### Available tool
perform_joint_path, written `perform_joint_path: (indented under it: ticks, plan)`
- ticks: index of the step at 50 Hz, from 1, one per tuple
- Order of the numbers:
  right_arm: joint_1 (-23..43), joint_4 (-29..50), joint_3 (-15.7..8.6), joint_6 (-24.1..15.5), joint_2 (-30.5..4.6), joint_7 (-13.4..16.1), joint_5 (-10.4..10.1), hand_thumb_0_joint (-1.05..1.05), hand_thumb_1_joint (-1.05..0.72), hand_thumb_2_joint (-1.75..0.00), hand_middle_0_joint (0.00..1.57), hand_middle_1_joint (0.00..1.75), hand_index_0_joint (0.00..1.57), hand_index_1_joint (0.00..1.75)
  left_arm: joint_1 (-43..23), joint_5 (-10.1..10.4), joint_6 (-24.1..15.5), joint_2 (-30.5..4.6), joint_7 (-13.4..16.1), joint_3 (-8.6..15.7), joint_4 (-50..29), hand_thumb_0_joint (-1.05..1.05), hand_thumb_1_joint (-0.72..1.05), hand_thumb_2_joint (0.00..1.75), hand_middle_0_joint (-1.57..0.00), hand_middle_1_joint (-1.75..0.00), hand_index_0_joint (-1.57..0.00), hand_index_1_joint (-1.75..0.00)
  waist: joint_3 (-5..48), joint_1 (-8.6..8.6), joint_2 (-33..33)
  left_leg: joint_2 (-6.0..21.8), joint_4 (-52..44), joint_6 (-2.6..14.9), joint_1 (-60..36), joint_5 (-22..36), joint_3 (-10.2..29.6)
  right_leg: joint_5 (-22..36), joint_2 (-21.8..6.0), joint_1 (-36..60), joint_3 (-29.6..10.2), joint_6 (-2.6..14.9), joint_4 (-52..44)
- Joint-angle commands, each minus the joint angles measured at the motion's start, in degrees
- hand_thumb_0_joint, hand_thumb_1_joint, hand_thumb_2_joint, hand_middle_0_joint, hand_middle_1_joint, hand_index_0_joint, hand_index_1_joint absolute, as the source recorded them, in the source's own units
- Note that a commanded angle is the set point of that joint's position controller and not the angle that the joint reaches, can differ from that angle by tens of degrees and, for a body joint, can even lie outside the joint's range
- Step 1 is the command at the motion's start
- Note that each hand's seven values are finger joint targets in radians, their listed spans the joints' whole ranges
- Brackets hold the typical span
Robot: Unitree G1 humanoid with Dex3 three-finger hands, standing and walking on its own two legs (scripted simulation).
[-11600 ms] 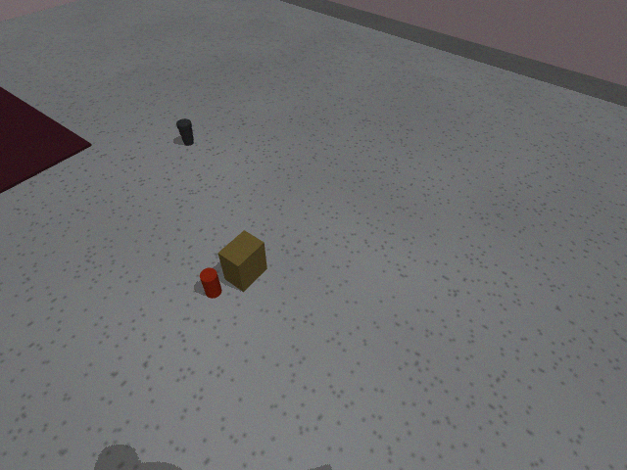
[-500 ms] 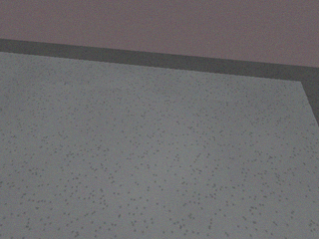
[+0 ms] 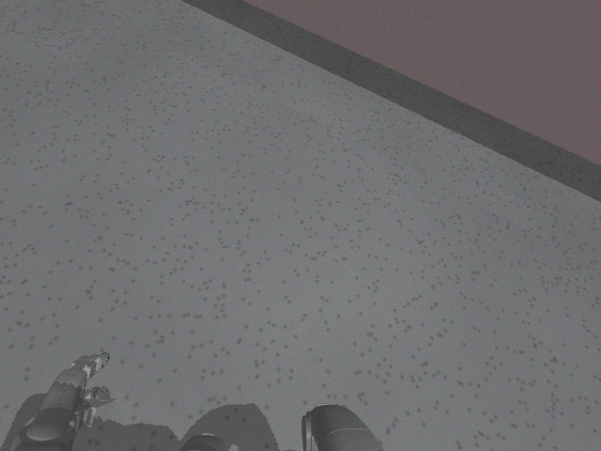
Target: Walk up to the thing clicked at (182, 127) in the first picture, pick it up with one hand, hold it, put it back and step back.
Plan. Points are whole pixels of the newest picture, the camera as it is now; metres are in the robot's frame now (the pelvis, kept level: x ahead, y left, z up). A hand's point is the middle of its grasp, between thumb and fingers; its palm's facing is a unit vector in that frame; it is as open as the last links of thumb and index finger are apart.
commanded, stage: walk up
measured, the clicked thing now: out of the picture +0.71 +1.25 -0.69
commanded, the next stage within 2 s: none
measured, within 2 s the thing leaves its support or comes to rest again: neither
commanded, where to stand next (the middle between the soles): +0.07 -0.03 m, yaw +53 degrees
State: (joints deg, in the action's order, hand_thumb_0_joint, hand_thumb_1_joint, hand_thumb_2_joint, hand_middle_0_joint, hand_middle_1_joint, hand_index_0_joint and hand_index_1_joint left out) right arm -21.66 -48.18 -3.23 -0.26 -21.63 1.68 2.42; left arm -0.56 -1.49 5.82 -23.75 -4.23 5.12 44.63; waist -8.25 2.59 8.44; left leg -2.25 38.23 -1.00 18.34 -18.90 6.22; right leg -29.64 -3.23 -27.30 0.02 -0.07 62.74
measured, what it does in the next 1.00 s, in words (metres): steps on the spot, turning left: right foot, then left foot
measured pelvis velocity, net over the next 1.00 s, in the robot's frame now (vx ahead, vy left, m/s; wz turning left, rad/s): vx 0.01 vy -0.06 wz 0.74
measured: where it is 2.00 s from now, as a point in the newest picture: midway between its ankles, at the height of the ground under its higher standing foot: outside the picture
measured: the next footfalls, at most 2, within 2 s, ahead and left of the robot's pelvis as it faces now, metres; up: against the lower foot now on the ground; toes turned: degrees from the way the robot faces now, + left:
right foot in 0.20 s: +0.08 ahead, -0.16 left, +0.00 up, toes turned +12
left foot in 0.70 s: -0.02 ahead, +0.07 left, +0.00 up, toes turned +34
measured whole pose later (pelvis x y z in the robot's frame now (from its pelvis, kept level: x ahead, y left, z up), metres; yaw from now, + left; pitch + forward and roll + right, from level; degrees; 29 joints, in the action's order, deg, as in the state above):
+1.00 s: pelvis +0.01 -0.06 +0.00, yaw +42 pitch -2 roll +0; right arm -14.4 -41.4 -1.9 -0.4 -23.4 0.4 0.9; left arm 14.7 0.0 1.1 -23.6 -0.9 2.8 45.7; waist -6.1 -1.2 2.3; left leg -4.4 39.9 0.9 18.5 -19.4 7.1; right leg -25.2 -5.4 -25.2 0.9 0.5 51.3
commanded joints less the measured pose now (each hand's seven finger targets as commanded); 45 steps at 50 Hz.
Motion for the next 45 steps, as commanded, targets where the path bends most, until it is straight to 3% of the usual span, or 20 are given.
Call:
perform_joint_path:
  ticks: [1,5,7,9,10,11,12,13,14,17,25,28,33,34,35,36,37,38,41,45]
  plan:
    - [-0.2,7.3,-5.3,-2.4,-17.7,2.6,-0.6,0.0,-0.9,-0.9,0.2,0.3,0.2,0.3,1.8,0.6,-2.2,-9.7,1.2,2.9,-6.2,0.0,0.9,0.9,-0.2,-0.3,-0.2,-0.3,13.5,-3.01,-19.6,10.7,-7.5,12.16,-15.5,32.1,14.9,3.9,-0.1,-6.8,-3.3,0.69,-1.0]
    - [-4.8,9.1,-5.7,-2.2,-17.6,2.7,0.6,0.0,-0.9,-0.9,0.2,0.3,0.2,0.3,-2.9,0.1,-3.3,-8.1,1.6,2.9,-9.5,0.0,0.9,0.9,-0.2,-0.3,-0.2,-0.3,10.7,-0.05,-16.9,11.1,-6.3,14.96,-8.8,37.9,21.9,-1.5,2.9,-2.4,-2.8,1.08,-9.1]
    - [-1.4,11.0,-5.7,-2.0,-18.1,2.6,0.5,0.0,-0.9,-0.9,0.2,0.3,0.2,0.3,1.1,0.6,-3.9,-7.9,1.8,2.7,-9.0,0.0,0.9,0.9,-0.2,-0.3,-0.2,-0.3,11.6,-2.04,-17.9,11.1,-4.7,14.38,-5.8,34.6,23.5,1.0,3.8,1.4,-3.1,2.26,-14.3]
    - [1.9,12.7,-5.0,-1.3,-16.9,1.9,0.2,0.0,-0.9,-0.9,0.2,0.3,0.2,0.3,6.2,0.7,-4.8,-6.9,2.1,2.9,-6.7,0.0,0.9,0.9,-0.2,-0.3,-0.2,-0.3,12.8,-5.13,-15.6,6.2,-0.3,10.51,2.4,32.4,19.5,8.1,6.2,13.4,-1.0,3.19,-26.8]
    - [2.6,13.2,-4.3,-1.0,-14.6,1.7,-0.2,0.0,-0.9,-0.9,0.2,0.3,0.2,0.3,10.3,0.6,-5.1,-7.8,2.6,3.5,-5.5,0.0,0.9,0.9,-0.2,-0.3,-0.2,-0.3,13.8,-7.21,-13.2,3.6,3.4,6.9,6.9,24.5,15.0,12.9,3.8,21.4,-2.4,3.79,-33.5]
    - [2.6,13.7,-3.2,-0.7,-10.3,1.5,-0.9,0.0,-0.9,-0.9,0.2,0.3,0.2,0.3,13.8,0.0,-5.4,-12.7,3.0,4.7,-4.9,0.0,0.9,0.9,-0.2,-0.3,-0.2,-0.3,14.5,-9.04,2.0,-3.6,16.3,3.35,18.0,6.1,6.2,12.5,-8.9,28.9,-18.1,5.18,-40.5]
    - [1.1,13.4,-3.2,-0.3,-10.7,2.3,-1.0,0.0,-0.9,-0.9,0.2,0.3,0.2,0.3,10.3,-0.6,-5.5,-16.0,3.0,4.8,-6.3,0.0,0.9,0.9,-0.2,-0.3,-0.2,-0.3,12.7,-6.47,8.0,-5.0,22.6,1.45,24.4,-14.2,2.3,14.8,-20.6,26.3,-30.5,8.93,-42.9]
    - [1.8,12.7,-4.0,-0.7,-14.7,3.0,0.3,0.0,-0.9,-0.9,0.2,0.3,0.2,0.3,6.3,-0.1,-5.1,-18.2,2.5,4.4,-7.2,0.0,0.9,0.9,-0.2,-0.3,-0.2,-0.3,13.0,-5.14,7.7,-0.4,28.1,1.98,21.6,-15.5,0.0,4.3,-27.8,18.2,-38.6,14.66,-47.1]
    - [3.7,12.1,-4.9,-0.9,-17.1,2.6,0.8,0.0,-0.9,-0.9,0.2,0.3,0.2,0.3,4.3,0.2,-5.1,-17.2,2.3,4.7,-7.4,0.0,0.9,0.9,-0.2,-0.3,-0.2,-0.3,7.9,-4.41,5.0,1.4,30.4,1.73,18.2,-12.2,1.2,-2.8,-27.7,10.8,-36.9,16.62,-49.8]
    - [1.2,8.6,-4.6,-0.4,-14.4,-0.9,-0.2,0.0,-0.9,-0.9,0.2,0.3,0.2,0.3,4.2,0.5,-6.0,-12.0,3.0,2.9,-5.2,0.0,0.9,0.9,-0.2,-0.3,-0.2,-0.3,2.1,-2.29,0.0,1.9,26.6,2.12,16.8,-0.8,0.3,0.5,-9.9,9.7,-10.5,6.65,-44.6]
    - [8.6,9.9,-4.5,0.3,-14.0,-3.2,-0.6,0.0,-0.9,-0.9,0.2,0.3,0.2,0.3,16.1,-0.5,-7.7,-14.8,2.7,4.6,-5.7,0.0,0.9,0.9,-0.2,-0.3,-0.2,-0.3,4.7,-8.02,2.5,3.9,14.0,-0.96,18.0,-2.6,-4.7,6.2,-16.2,23.2,-6.2,9.88,-45.8]
    - [8.3,9.1,-4.1,-0.2,-13.3,-3.2,-0.8,0.0,-0.9,-0.9,0.2,0.3,0.2,0.3,14.8,-0.5,-7.5,-16.6,2.2,5.0,-6.2,0.0,0.9,0.9,-0.2,-0.3,-0.2,-0.3,5.9,-7.15,1.1,4.3,8.3,-0.25,11.8,-4.9,-6.6,12.0,-18.3,21.0,-2.2,11.17,-42.2]
    - [3.0,7.1,-4.2,-1.4,-12.5,-2.5,-1.9,0.0,-0.9,-0.9,0.2,0.3,0.2,0.3,13.9,0.3,-6.4,-16.0,1.8,3.5,-6.6,0.0,0.9,0.9,-0.2,-0.3,-0.2,-0.3,10.7,-3.46,-1.0,0.8,-7.4,2.23,-5.9,2.6,-10.5,22.1,-18.2,14.2,6.6,7.36,-28.5]
    - [0.6,5.9,-4.8,-1.7,-13.9,-1.9,-1.7,0.0,-0.9,-0.9,0.2,0.3,0.2,0.3,14.8,0.4,-6.0,-13.7,1.9,2.5,-6.5,0.0,0.9,0.9,-0.2,-0.3,-0.2,-0.3,12.3,-2.2,-5.5,0.2,-10.6,3.71,-11.8,1.2,-7.3,19.7,-15.1,10.4,9.0,4.91,-20.1]
    - [-1.1,6.4,-5.9,-2.0,-17.8,-1.2,-1.1,0.0,-0.9,-0.9,0.2,0.3,0.2,0.3,16.7,0.9,-5.8,-10.5,2.0,1.4,-6.8,0.0,0.9,0.9,-0.2,-0.3,-0.2,-0.3,13.3,-0.51,-15.7,6.7,-17.1,7.73,-18.9,-2.9,7.1,13.8,-10.4,0.7,10.7,1.74,-7.6]
    - [0.8,8.5,-6.5,-2.3,-22.1,-0.5,-0.5,0.0,-0.9,-0.9,0.2,0.3,0.2,0.3,16.8,1.1,-5.5,-7.1,1.9,0.4,-8.1,0.0,0.9,0.9,-0.2,-0.3,-0.2,-0.3,10.8,-2.28,-23.3,17.7,-18.2,11.87,-21.2,4.5,27.3,-3.8,-2.1,-13.3,8.7,-1.39,-1.1]
    - [0.8,9.1,-6.9,-2.2,-24.5,-0.5,-1.4,0.0,-0.9,-0.9,0.2,0.3,0.2,0.3,15.3,0.5,-5.3,-11.9,2.8,1.6,-7.6,0.0,0.9,0.9,-0.2,-0.3,-0.2,-0.3,10.4,-1.24,-19.0,23.1,-17.7,17.73,-16.1,9.1,33.1,-6.5,-3.3,-11.4,2.4,-0.77,0.6]
    - [0.9,7.8,-6.8,-1.9,-23.6,-0.4,-2.1,0.0,-0.9,-0.9,0.2,0.3,0.2,0.3,12.7,0.6,-5.6,-14.6,3.2,1.9,-7.1,0.0,0.9,0.9,-0.2,-0.3,-0.2,-0.3,7.6,-0.73,-17.6,22.3,-18.9,19.63,-10.2,7.3,32.4,-5.5,-4.7,-8.7,-0.2,-0.4,1.3]
    - [6.4,9.1,-4.1,-2.1,-17.0,0.3,-2.2,0.0,-0.9,-0.9,0.2,0.3,0.2,0.3,19.0,1.4,-5.5,-13.0,3.2,2.0,-3.3,0.0,0.9,0.9,-0.2,-0.3,-0.2,-0.3,5.3,-4.29,-16.8,11.3,-13.2,12.36,-7.9,20.1,11.2,2.9,-4.4,-6.0,-0.6,0.25,-2.9]
    - [5.9,9.8,-4.1,-2.0,-17.1,0.0,-1.7,0.0,-0.9,-0.9,0.2,0.3,0.2,0.3,18.2,1.2,-5.8,-11.6,4.0,1.8,-2.9,0.0,0.9,0.9,-0.2,-0.3,-0.2,-0.3,7.5,-3.35,-19.8,10.4,-10.4,13.57,-2.9,30.4,11.6,3.8,-2.5,1.4,1.4,0.0,-6.9]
